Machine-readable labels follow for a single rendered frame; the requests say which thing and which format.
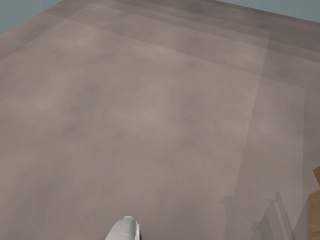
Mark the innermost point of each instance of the robot left shin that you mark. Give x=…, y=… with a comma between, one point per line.
x=128, y=217

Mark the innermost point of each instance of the left robot thigh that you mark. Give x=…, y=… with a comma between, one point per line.
x=125, y=229

